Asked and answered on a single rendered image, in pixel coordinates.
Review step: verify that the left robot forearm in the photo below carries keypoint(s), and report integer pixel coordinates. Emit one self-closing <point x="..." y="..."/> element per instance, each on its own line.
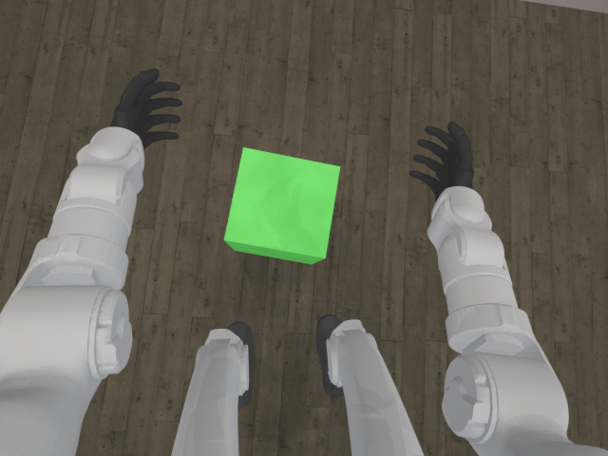
<point x="87" y="240"/>

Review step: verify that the right robot forearm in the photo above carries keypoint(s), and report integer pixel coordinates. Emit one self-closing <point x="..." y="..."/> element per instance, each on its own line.
<point x="483" y="314"/>

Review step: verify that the robot left hand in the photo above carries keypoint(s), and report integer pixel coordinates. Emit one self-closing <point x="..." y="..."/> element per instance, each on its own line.
<point x="135" y="105"/>

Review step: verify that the carton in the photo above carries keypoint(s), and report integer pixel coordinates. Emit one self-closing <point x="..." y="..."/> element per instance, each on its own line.
<point x="282" y="207"/>

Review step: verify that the left robot upper arm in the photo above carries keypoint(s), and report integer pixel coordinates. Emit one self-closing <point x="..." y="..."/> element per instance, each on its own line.
<point x="57" y="343"/>

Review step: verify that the left robot thigh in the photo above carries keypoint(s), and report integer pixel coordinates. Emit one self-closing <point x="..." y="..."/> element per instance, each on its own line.
<point x="209" y="420"/>

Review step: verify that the right robot upper arm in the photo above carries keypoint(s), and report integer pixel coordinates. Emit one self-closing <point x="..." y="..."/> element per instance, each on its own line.
<point x="508" y="406"/>

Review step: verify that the robot left foot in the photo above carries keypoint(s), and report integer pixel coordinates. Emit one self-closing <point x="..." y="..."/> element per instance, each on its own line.
<point x="243" y="331"/>

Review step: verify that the robot right hand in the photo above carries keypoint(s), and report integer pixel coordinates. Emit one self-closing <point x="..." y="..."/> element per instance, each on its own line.
<point x="457" y="169"/>

